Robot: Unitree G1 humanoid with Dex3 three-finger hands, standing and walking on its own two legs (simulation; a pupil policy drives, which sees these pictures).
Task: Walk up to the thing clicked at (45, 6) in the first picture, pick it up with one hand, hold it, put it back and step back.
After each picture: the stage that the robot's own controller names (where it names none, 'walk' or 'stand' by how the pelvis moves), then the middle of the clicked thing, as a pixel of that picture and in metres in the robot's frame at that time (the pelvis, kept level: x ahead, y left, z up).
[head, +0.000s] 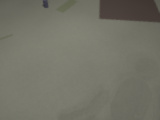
stand; (45, 3) +2.18 +0.61 -0.72
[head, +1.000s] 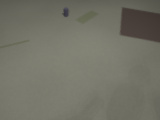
walk; (66, 12) +2.07 +0.32 -0.70
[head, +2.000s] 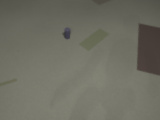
walk; (67, 33) +1.39 +0.17 -0.71
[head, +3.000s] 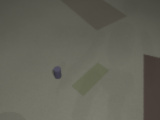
walk; (57, 72) +0.88 +0.22 -0.71
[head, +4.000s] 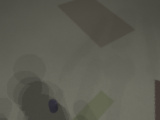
walk; (53, 106) +0.53 +0.20 -0.71
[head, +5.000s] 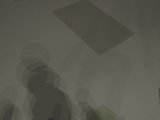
stand; out of the picture +0.39 +0.22 -0.70
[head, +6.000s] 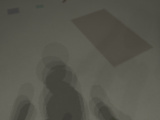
stand; out of the picture +0.37 +0.19 -0.72
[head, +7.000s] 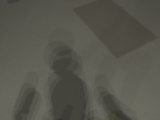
stand; out of the picture +0.36 +0.18 -0.71
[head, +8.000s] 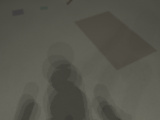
stand; out of the picture +0.36 +0.19 -0.73
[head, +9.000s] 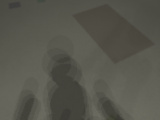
stand; out of the picture +0.37 +0.20 -0.72
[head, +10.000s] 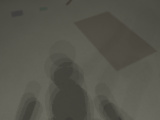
stand; out of the picture +0.34 +0.19 -0.73
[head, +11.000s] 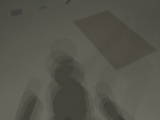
stand; out of the picture +0.34 +0.20 -0.73
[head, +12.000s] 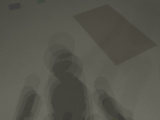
go down; out of the picture +0.34 +0.19 -0.72
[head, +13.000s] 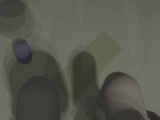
go down; (23, 54) +0.45 +0.20 -0.31
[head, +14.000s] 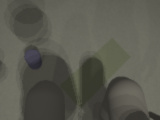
close in; (33, 59) +0.45 +0.19 -0.32
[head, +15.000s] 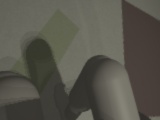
close in; out of the picture +0.44 +0.24 -0.23
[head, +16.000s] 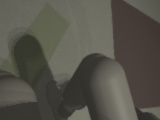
close; out of the picture +0.43 +0.25 -0.23
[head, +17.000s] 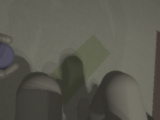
lift; (0, 57) +0.37 +0.25 -0.12
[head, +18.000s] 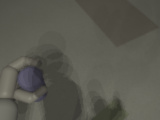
lift; (34, 85) +0.32 +0.17 +0.03
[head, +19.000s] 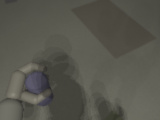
hold; (40, 89) +0.32 +0.16 +0.01
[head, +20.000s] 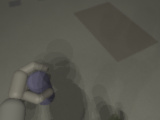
hold; (42, 89) +0.32 +0.16 +0.01
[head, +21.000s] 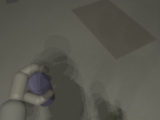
crouch; (42, 90) +0.32 +0.16 +0.00
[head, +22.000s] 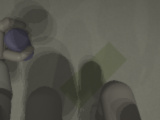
crouch; (20, 46) +0.45 +0.18 -0.09
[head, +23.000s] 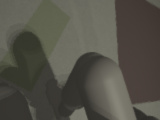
lower; out of the picture +0.46 +0.26 -0.23
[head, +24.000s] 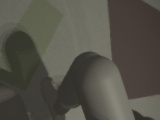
lower; out of the picture +0.46 +0.25 -0.24
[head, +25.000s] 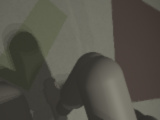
lower; out of the picture +0.45 +0.25 -0.24
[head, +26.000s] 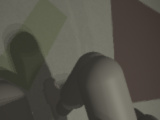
lower; out of the picture +0.45 +0.26 -0.24
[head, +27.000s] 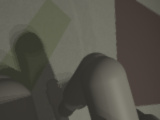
loosen; out of the picture +0.44 +0.24 -0.24
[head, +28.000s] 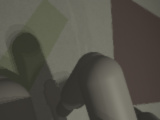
withdraw; out of the picture +0.43 +0.24 -0.24
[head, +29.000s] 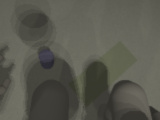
walk; (46, 59) +0.46 +0.17 -0.33
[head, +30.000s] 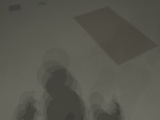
stand; out of the picture +0.36 +0.15 -0.66
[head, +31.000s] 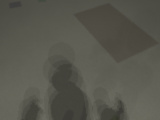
stand; out of the picture +0.36 +0.17 -0.67
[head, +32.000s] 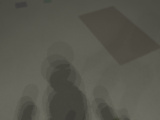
stand; out of the picture +0.37 +0.16 -0.69
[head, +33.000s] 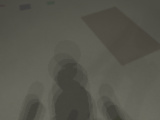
walk; out of the picture +0.39 +0.16 -0.72
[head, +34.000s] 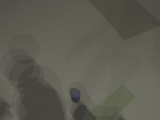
walk; (75, 96) +0.54 +0.03 -0.70
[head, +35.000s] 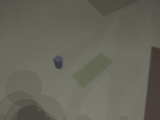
walk; (58, 62) +0.82 +0.20 -0.70
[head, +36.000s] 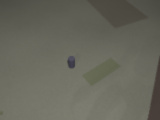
stand; (71, 62) +1.02 +0.15 -0.71
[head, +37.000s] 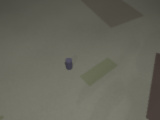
stand; (69, 64) +1.02 +0.18 -0.72
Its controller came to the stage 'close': yes
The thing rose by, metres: 0.72
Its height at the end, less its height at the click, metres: +0.00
